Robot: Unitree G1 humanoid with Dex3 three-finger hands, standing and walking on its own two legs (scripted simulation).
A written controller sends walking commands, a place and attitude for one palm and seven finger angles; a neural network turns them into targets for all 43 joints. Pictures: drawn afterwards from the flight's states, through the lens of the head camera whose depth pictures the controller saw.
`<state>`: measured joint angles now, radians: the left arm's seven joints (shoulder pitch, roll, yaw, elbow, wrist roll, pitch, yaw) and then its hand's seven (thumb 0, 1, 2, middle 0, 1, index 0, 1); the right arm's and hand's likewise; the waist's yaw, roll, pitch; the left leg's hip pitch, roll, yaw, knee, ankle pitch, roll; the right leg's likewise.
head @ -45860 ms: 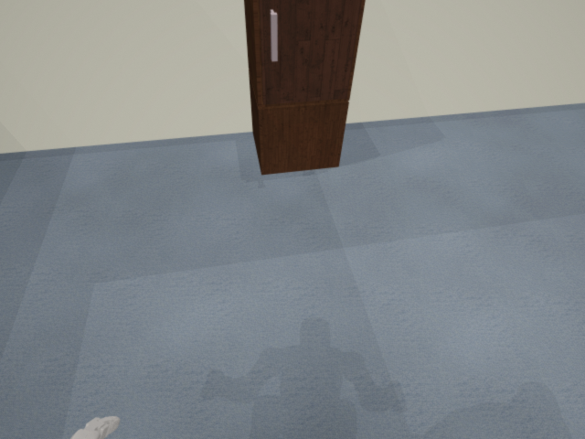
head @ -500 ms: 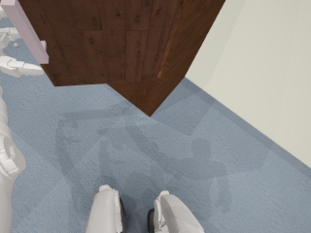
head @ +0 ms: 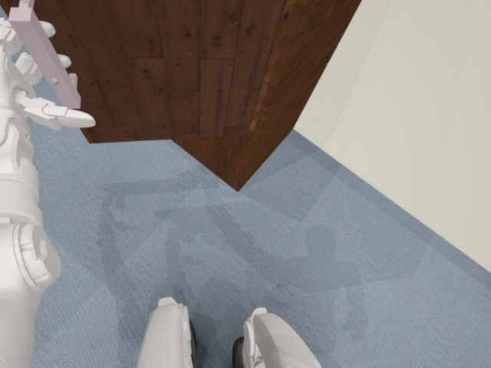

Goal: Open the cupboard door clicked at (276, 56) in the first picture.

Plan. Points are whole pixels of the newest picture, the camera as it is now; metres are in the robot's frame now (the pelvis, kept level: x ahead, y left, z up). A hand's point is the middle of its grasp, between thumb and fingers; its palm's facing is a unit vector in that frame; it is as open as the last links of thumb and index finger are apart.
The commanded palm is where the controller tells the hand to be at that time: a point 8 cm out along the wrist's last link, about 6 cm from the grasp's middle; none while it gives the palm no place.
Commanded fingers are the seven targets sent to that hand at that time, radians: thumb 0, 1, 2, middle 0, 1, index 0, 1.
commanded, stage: slide the fingers in behind the handle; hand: left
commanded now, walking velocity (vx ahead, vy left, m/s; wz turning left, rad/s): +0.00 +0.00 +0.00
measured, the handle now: (52, 55) +0.57 +0.25 +0.06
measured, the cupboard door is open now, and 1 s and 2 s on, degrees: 47 46 67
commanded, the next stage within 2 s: close the thumb around the handle in 0.48 s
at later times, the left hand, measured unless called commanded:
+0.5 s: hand (62, 86) +0.52 +0.23 +0.06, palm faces +0.11 -0.99 +0.00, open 14.0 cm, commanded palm +0.51 +0.26 +0.06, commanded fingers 0.00 -0.50 0.30 -0.30 -1.20 -0.30 -1.20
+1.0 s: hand (62, 80) +0.53 +0.24 +0.06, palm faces +0.12 -0.99 -0.01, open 9.1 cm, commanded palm +0.51 +0.26 +0.06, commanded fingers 0.00 0.73 0.83 -0.39 -1.33 -0.39 -1.33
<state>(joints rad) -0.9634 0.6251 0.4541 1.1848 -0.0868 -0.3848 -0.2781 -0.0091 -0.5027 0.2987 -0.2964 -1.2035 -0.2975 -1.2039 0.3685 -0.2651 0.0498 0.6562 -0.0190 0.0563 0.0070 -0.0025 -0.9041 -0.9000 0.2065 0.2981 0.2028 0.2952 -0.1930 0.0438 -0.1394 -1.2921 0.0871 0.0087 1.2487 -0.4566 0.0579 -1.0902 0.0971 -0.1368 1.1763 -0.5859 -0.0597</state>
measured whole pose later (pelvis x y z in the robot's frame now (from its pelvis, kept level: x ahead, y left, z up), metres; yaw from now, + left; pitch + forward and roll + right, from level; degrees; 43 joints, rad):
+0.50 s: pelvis -0.01 +0.00 +0.00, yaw +0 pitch +27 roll -6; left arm -0.97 0.62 0.44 1.24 -0.08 -0.41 -0.25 -0.01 -0.50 0.30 -0.30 -1.20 -0.30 -1.20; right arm 0.38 -0.27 0.05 0.66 -0.02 0.06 0.01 0.00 -0.90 -0.90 0.21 0.30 0.20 0.30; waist -0.19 0.05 -0.13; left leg -1.29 0.09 0.01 1.25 -0.45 0.05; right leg -1.09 0.10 -0.13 1.19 -0.58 -0.06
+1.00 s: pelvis +0.00 +0.00 +0.00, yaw +0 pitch +28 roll -6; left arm -0.97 0.62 0.46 1.21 -0.08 -0.40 -0.24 0.00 0.20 0.60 -0.35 -1.28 -0.35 -1.28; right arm 0.38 -0.26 0.05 0.66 -0.02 0.06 0.01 0.00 -0.90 -0.90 0.21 0.30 0.20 0.30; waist -0.20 0.05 -0.14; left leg -1.29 0.09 0.02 1.25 -0.46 0.05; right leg -1.10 0.10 -0.13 1.18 -0.59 -0.06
